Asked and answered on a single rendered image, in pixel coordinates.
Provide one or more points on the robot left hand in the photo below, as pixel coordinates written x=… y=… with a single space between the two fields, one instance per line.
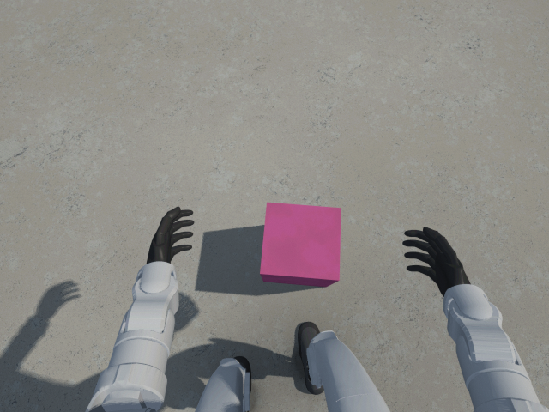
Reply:
x=161 y=246

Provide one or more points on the right robot forearm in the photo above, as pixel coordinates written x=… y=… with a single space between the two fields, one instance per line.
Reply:
x=492 y=369

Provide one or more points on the robot right hand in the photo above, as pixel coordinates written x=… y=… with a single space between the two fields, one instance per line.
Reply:
x=446 y=269

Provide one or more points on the left robot forearm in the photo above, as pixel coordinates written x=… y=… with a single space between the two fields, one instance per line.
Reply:
x=135 y=377

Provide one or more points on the right robot shin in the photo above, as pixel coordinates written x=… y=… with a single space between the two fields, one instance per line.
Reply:
x=329 y=334

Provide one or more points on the carton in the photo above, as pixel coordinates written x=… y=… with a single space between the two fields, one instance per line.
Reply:
x=301 y=245

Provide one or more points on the robot right thigh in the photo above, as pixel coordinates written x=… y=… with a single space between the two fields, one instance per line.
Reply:
x=347 y=385

